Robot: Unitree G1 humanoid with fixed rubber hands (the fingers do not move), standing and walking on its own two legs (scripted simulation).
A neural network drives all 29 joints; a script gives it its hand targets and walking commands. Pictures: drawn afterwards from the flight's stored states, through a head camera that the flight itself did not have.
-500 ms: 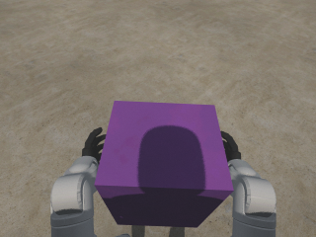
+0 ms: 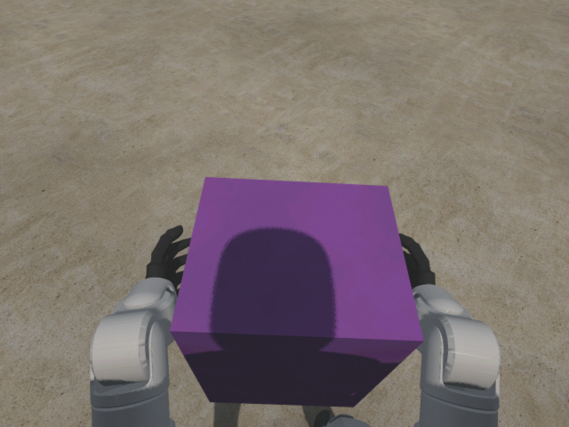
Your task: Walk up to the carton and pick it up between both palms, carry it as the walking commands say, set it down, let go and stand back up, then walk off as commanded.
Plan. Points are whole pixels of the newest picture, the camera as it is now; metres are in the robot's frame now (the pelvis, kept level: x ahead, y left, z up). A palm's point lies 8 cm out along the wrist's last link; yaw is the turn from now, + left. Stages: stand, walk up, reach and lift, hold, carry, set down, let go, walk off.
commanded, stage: carry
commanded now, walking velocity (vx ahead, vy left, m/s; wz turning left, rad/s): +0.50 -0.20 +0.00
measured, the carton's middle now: (288, 306) +0.27 +0.00 +0.04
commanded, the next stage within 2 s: none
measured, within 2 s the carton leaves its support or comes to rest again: neither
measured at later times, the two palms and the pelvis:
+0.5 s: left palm (223, 157) +0.51 +0.10 +0.09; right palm (402, 159) +0.52 -0.21 +0.09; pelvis +0.26 -0.06 +0.00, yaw +2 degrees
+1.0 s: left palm (225, 123) +0.60 +0.11 +0.09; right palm (388, 133) +0.60 -0.20 +0.08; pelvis +0.34 -0.04 +0.00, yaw -1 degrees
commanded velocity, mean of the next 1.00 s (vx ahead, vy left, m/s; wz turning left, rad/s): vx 0.03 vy -0.01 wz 0.00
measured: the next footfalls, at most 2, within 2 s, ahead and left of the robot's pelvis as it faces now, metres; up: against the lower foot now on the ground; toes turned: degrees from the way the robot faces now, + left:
right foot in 0.06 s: +0.30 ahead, -0.16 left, +0.00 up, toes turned -11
left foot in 0.46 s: +0.37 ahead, +0.04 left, +0.00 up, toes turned +10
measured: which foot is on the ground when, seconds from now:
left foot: down 0.00-0.10, up 0.12-0.44, down 0.46-1.00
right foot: up 0.00-0.04, down 0.06-1.00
